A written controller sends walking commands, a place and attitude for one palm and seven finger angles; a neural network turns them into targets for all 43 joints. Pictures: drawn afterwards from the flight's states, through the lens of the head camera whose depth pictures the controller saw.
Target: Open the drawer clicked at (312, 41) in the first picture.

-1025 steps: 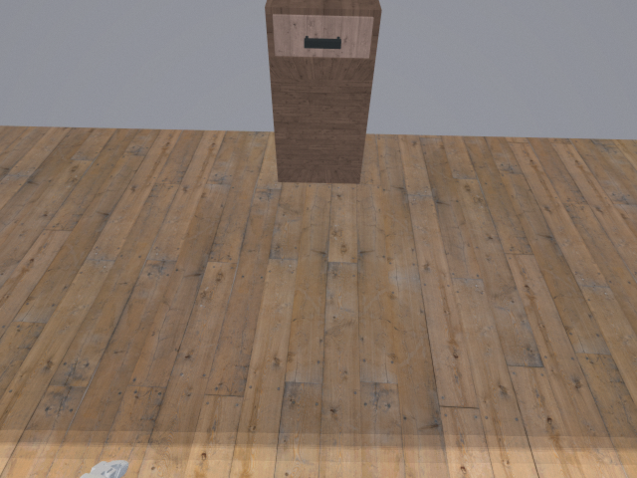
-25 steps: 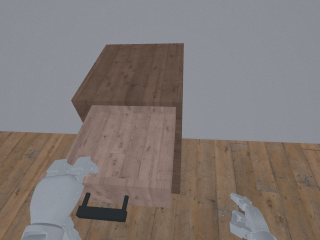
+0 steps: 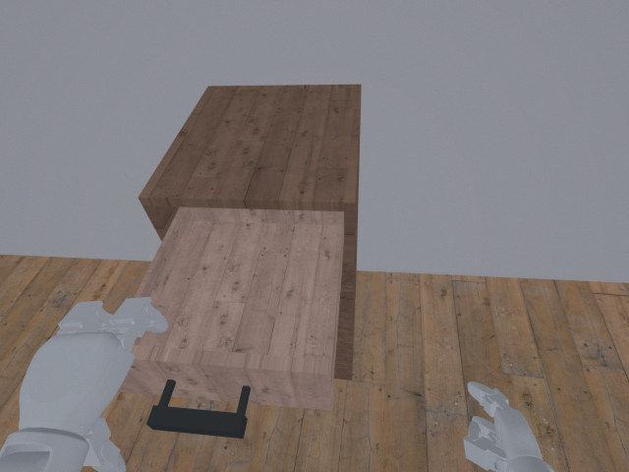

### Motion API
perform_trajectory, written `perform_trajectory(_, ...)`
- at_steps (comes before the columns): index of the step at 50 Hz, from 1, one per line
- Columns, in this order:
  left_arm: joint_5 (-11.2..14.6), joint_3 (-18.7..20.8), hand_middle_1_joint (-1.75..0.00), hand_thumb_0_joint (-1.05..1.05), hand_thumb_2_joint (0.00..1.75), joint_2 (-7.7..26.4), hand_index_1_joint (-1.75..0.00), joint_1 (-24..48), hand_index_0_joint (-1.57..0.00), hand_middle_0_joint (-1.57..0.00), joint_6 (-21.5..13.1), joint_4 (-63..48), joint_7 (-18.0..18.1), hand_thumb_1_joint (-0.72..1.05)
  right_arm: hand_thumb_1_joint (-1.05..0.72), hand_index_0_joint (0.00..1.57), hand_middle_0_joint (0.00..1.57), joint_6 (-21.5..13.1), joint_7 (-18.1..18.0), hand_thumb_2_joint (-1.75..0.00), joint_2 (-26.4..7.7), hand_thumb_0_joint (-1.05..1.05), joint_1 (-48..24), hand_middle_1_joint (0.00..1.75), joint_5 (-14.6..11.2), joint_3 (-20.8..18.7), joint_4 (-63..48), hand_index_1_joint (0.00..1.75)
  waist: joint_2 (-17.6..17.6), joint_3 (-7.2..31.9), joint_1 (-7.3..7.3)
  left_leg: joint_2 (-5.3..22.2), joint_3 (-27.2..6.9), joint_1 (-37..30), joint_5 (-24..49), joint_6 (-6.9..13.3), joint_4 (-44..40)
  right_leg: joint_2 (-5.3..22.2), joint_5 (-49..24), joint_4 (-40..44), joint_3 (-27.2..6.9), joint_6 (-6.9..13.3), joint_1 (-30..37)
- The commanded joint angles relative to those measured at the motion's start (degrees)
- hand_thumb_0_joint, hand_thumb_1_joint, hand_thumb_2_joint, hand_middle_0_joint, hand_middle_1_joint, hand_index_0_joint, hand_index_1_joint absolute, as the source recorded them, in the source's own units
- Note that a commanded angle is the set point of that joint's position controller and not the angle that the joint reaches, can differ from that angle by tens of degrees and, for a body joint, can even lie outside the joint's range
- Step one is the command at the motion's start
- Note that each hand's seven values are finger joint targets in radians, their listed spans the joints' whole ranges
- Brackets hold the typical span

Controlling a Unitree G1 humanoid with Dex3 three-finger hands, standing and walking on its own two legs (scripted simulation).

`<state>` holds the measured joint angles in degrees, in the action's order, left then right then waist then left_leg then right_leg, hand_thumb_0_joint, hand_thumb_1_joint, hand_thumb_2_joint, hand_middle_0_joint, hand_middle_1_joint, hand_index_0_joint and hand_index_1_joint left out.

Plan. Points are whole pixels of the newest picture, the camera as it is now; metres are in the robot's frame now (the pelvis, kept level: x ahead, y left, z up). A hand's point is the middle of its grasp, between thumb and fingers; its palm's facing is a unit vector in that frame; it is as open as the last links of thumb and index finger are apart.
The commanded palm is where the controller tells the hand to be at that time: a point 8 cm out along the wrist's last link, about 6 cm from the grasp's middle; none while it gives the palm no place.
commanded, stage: draw the hand back to the body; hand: left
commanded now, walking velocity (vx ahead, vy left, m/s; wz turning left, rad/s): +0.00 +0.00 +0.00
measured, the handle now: (202, 405) +0.21 +0.21 -0.08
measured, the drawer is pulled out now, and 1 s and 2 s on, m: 0.30 0.30 0.30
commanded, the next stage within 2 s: step back with the hand held close in 1.08 s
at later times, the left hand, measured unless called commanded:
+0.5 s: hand (111, 340) +0.19 +0.23 +0.15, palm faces +0.37 -0.84 -0.39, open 12.0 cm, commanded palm +0.13 +0.27 +0.17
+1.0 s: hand (85, 354) +0.17 +0.24 +0.16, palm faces +0.43 -0.80 -0.41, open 7.8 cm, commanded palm +0.11 +0.28 +0.18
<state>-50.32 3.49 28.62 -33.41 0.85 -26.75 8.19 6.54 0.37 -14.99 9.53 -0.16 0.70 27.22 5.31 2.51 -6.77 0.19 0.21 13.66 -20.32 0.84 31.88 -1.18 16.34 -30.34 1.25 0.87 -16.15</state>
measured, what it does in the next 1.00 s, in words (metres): stands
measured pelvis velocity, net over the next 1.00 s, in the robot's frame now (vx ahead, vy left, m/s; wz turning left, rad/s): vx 0.00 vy -0.01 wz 0.04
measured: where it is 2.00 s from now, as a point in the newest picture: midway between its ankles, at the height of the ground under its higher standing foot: outside the picture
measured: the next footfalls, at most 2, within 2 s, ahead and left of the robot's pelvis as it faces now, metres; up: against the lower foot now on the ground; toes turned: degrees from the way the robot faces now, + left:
none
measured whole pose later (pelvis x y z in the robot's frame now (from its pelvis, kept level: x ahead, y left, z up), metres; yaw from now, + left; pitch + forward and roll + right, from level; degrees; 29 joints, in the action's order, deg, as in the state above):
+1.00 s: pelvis +0.00 -0.01 +0.01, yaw +3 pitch -4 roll +0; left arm 2.7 15.7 18.4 -30.8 -5.3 -27.1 6.6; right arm -6.4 -3.8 -11.7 9.8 -0.4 1.1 34.9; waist 3.7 -1.1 -3.6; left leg -0.4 -2.2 3.3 -15.1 0.2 21.9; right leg -0.6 12.3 -20.8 3.6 1.2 -5.0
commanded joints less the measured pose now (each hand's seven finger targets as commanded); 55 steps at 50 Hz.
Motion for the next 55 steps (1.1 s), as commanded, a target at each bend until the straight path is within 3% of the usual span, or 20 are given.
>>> perform_trajectory(1,1.0,9.7,-1.20,0.00,0.30,10.2,-1.20,3.2,-0.30,-0.30,-0.7,-11.0,2.0,-0.50,-0.90,0.20,0.20,-3.2,-0.5,-0.90,-4.7,0.00,-7.8,0.30,0.0,-1.5,-9.6,0.30,-2.9,6.2,0.29,0.1,-0.5,-2.5,18.1,1.2,-3.1,2.1,-13.0,5.3,-0.9,1.0,3.2)
perform_trajectory(4,1.7,10.1,-1.20,0.00,0.30,10.7,-1.20,2.6,-0.30,-0.30,-0.7,-12.1,1.7,-0.50,-0.90,0.20,0.20,-2.9,-0.8,-0.90,-5.0,0.00,-8.3,0.30,-0.1,-1.8,-10.0,0.30,-1.9,6.3,0.01,0.3,-0.5,-3.0,19.4,1.1,-3.3,2.3,-14.4,5.3,-0.8,0.9,3.6)
perform_trajectory(5,43.3,7.3,-1.18,0.00,0.32,-9.1,-1.18,7.2,-0.30,-0.30,-3.7,-12.2,0.1,-0.47,-0.90,0.20,0.20,-8.2,-2.3,-0.90,-0.5,0.00,-5.0,0.30,-1.8,-1.2,-10.7,0.30,-4.3,3.0,6.06,1.5,-2.2,-9.4,17.9,2.2,-4.3,1.4,-12.4,5.1,1.5,1.0,6.2)
perform_trajectory(6,44.6,9.6,-1.15,0.00,0.33,-5.6,-1.15,-1.2,-0.29,-0.29,-4.5,-1.0,0.4,-0.43,-0.90,0.20,0.20,-10.8,-3.4,-0.90,-1.5,0.00,-3.7,0.30,-1.4,-1.0,-7.5,0.30,-8.3,1.6,4.93,2.2,-2.0,-8.7,18.3,2.1,-5.3,1.1,-10.9,4.7,2.4,0.6,6.1)
perform_trajectory(7,48.9,10.6,-1.13,0.00,0.34,-4.7,-1.13,-0.4,-0.29,-0.29,-5.6,-8.4,0.0,-0.40,-0.90,0.20,0.20,-11.2,-4.5,-0.90,-1.6,0.00,-5.0,0.30,-1.3,-0.9,-7.8,0.30,-9.7,2.7,4.18,2.2,-2.7,-8.0,20.4,1.5,-7.1,1.9,-12.5,5.6,3.1,0.3,8.9)
perform_trajectory(8,49.4,12.7,-1.11,0.00,0.36,-1.1,-1.11,5.2,-0.29,-0.29,-7.3,-13.8,0.5,-0.36,-0.90,0.20,0.20,-12.6,-5.3,-0.90,-2.2,0.00,-5.1,0.30,-0.9,-0.7,-7.5,0.30,-7.5,5.7,4.09,1.6,-2.2,-9.0,21.5,1.5,-7.3,2.4,-14.2,6.2,2.6,0.2,10.6)
perform_trajectory(10,50.0,14.3,-1.07,0.00,0.39,0.5,-1.07,7.1,-0.29,-0.29,-8.2,-15.5,1.3,-0.29,-0.90,0.20,0.20,-15.2,-6.1,-0.90,-1.9,0.00,-5.6,0.30,-0.1,-0.2,-5.4,0.30,0.4,4.1,3.53,1.0,-1.8,-9.2,22.7,0.9,-8.0,2.9,-14.8,7.3,2.0,0.5,10.8)
perform_trajectory(11,50.2,12.8,-1.04,0.00,0.40,-1.8,-1.04,6.1,-0.28,-0.28,-8.4,-14.6,1.2,-0.26,-0.90,0.20,0.20,-16.1,-6.0,-0.90,-1.4,0.00,-4.4,0.30,0.1,0.2,-4.7,0.30,1.6,3.2,3.73,0.8,-1.9,-8.8,24.5,0.5,-8.4,3.0,-15.6,7.3,2.6,0.8,11.0)
perform_trajectory(14,51.3,12.5,-0.98,0.00,0.45,-2.8,-0.98,5.8,-0.27,-0.27,-8.5,-14.4,0.5,-0.15,-0.90,0.20,0.20,-17.5,-5.3,-0.90,-1.5,0.00,-5.6,0.30,0.1,0.0,-3.7,0.30,-0.8,-0.3,3.48,1.4,-2.6,-7.4,25.8,0.0,-9.8,3.0,-16.5,8.1,3.1,1.0,11.3)
perform_trajectory(16,51.4,13.5,-0.93,0.00,0.48,-2.6,-0.93,5.7,-0.27,-0.27,-9.0,-13.6,0.2,-0.08,-0.90,0.20,0.20,-17.9,-4.9,-0.90,-1.5,0.00,-5.6,0.30,0.3,0.0,-2.8,0.30,1.9,-0.7,3.50,0.9,-2.1,-7.6,24.9,-0.3,-10.2,2.7,-16.4,9.0,3.0,1.2,11.7)
perform_trajectory(18,51.9,14.7,-0.88,0.00,0.51,-2.7,-0.88,4.4,-0.26,-0.26,-9.2,-12.5,-0.1,-0.01,-0.90,0.20,0.20,-17.8,-4.7,-0.90,-1.3,0.00,-6.1,0.30,0.4,-0.4,-2.4,0.30,-1.7,0.1,3.21,1.0,-2.1,-7.5,25.7,-0.3,-10.3,2.6,-18.0,9.1,3.1,1.1,12.7)
perform_trajectory(20,52.2,14.7,-0.84,0.00,0.54,-3.4,-0.84,4.1,-0.26,-0.26,-9.3,-12.5,-0.7,0.06,-0.90,0.20,0.20,-17.6,-4.4,-0.90,-1.3,0.00,-6.9,0.30,0.2,-0.6,-2.4,0.30,-2.2,-0.4,3.27,1.2,-2.2,-7.4,26.0,-0.5,-10.7,2.5,-17.9,9.9,3.0,1.1,12.7)
perform_trajectory(26,52.6,16.3,-0.70,0.00,0.63,-2.6,-0.70,4.3,-0.25,-0.25,-9.7,-13.4,-1.0,0.27,-0.90,0.20,0.20,-16.9,-4.2,-0.90,-1.8,0.00,-7.0,0.30,0.1,-1.1,-2.0,0.30,-0.8,2.1,3.48,1.0,-1.6,-8.6,25.6,-0.3,-10.8,2.6,-18.4,10.3,2.7,0.8,13.5)
perform_trajectory(29,52.9,17.2,-0.64,0.00,0.68,-1.8,-0.64,4.8,-0.24,-0.24,-9.8,-14.0,-0.8,0.37,-0.90,0.20,0.20,-16.7,-4.4,-0.90,-1.9,0.00,-7.0,0.30,0.0,-1.4,-2.2,0.30,-2.6,2.7,3.51,1.0,-1.8,-8.9,24.7,-0.2,-11.1,2.7,-17.8,10.6,2.6,0.7,13.7)
perform_trajectory(36,52.9,18.8,-0.48,0.00,0.78,-1.0,-0.48,5.9,-0.22,-0.22,-9.7,-13.8,-0.5,0.62,-0.90,0.20,0.20,-16.4,-4.8,-0.90,-2.1,0.00,-7.4,0.30,-0.1,-1.5,-1.5,0.30,-0.6,1.9,3.60,0.7,-1.7,-9.3,24.4,-0.2,-11.4,2.7,-17.6,11.4,2.3,0.7,13.4)
perform_trajectory(39,53.3,19.6,-0.41,0.00,0.82,-0.7,-0.41,5.9,-0.21,-0.21,-9.6,-13.4,-0.4,0.73,-0.90,0.20,0.20,-16.1,-4.7,-0.90,-2.1,0.00,-7.4,0.30,-0.2,-1.5,-1.7,0.30,-2.0,1.6,3.35,0.8,-2.0,-9.3,24.0,-0.2,-11.7,2.6,-17.1,11.4,2.4,0.7,13.5)
perform_trajectory(40,53.1,19.1,-0.39,0.00,0.84,-1.0,-0.39,6.3,-0.21,-0.21,-9.4,-12.9,-0.6,0.76,-0.90,0.20,0.20,-16.1,-4.7,-0.90,-2.1,0.00,-7.9,0.30,-0.2,-1.5,-1.5,0.30,-0.1,0.2,3.40,0.6,-1.8,-9.2,23.0,-0.2,-11.8,2.4,-16.0,12.3,2.1,0.8,12.4)
perform_trajectory(44,53.4,19.0,-0.30,0.00,0.90,-1.2,-0.30,6.0,-0.20,-0.20,-9.6,-12.0,-0.5,0.90,-0.90,0.20,0.20,-16.0,-4.8,-0.90,-2.2,0.00,-7.7,0.30,-0.2,-1.7,-1.7,0.30,-3.6,0.6,3.40,0.6,-1.9,-8.8,21.1,0.2,-12.3,2.5,-14.7,12.0,2.1,0.5,12.9)
perform_trajectory(46,53.2,18.6,-0.30,0.00,0.90,-1.4,-0.30,6.5,-0.20,-0.20,-9.8,-12.4,-0.6,0.90,-0.90,0.20,0.20,-16.1,-4.6,-0.90,-2.1,0.00,-7.7,0.30,-0.2,-1.4,-1.7,0.30,-0.5,0.2,3.52,0.3,-1.7,-8.7,20.8,-0.1,-12.3,2.5,-14.1,12.6,2.0,0.7,12.7)
perform_trajectory(55,53.3,19.5,-0.30,0.00,0.90,-0.5,-0.30,7.0,-0.20,-0.20,-10.1,-11.8,-0.6,0.90,-0.90,0.20,0.20,-16.5,-4.9,-0.90,-2.0,0.00,-8.2,0.30,-0.2,-1.6,-1.6,0.30,-2.2,-1.0,3.37,0.1,-1.8,-8.4,17.6,0.1,-12.9,2.3,-10.7,14.1,1.4,0.5,11.7)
